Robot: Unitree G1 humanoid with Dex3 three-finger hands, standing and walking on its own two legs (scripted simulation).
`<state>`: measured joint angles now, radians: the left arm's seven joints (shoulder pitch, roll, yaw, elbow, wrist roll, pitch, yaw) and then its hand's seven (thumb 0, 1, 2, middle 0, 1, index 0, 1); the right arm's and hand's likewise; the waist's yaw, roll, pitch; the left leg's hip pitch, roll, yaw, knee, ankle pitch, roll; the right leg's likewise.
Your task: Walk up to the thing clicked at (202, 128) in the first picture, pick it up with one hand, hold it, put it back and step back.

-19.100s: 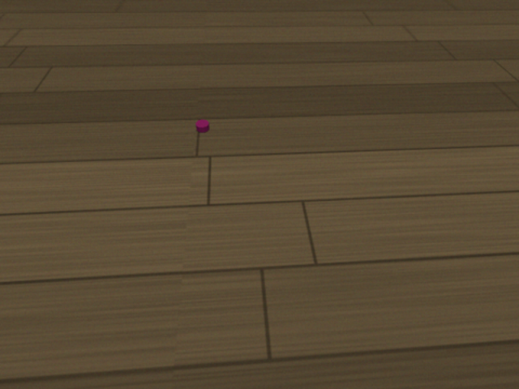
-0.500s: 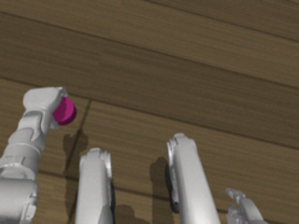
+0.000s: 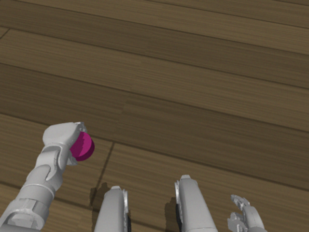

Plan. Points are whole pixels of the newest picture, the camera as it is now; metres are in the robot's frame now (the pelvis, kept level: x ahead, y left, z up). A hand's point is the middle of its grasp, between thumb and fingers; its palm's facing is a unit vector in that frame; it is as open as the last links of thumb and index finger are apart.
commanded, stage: lift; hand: left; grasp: from above
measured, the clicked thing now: (79, 146) +0.38 +0.20 -0.10
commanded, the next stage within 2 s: hold in 0.62 s
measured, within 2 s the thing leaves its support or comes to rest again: neither
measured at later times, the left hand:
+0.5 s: hand (62, 134) +0.36 +0.19 +0.04, palm faces -0.45 -0.08 -0.89, open 10.4 cm
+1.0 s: hand (49, 119) +0.37 +0.20 +0.09, palm faces -0.45 -0.05 -0.89, open 10.4 cm
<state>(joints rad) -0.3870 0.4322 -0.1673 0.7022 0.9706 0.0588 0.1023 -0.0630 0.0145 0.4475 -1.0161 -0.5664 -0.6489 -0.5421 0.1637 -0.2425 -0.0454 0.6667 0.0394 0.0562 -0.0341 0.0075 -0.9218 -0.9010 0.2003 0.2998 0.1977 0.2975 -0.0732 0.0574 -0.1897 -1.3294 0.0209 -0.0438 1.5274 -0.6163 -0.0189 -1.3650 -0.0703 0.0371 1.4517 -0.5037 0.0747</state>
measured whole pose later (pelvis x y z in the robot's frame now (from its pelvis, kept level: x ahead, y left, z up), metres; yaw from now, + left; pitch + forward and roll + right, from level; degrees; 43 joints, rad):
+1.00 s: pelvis +0.06 -0.01 +0.15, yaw -2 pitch +7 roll +0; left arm -0.29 0.37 -0.23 0.73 0.99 0.04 0.06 -0.04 0.04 0.48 -0.94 -0.65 -0.59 -0.58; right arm 0.21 -0.24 -0.05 0.69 0.06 0.07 -0.04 0.01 -0.92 -0.90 0.20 0.30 0.20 0.30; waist -0.01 0.04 -0.07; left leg -0.47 0.04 0.02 0.73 -0.39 -0.02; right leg -0.53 -0.06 0.04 0.71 -0.30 0.06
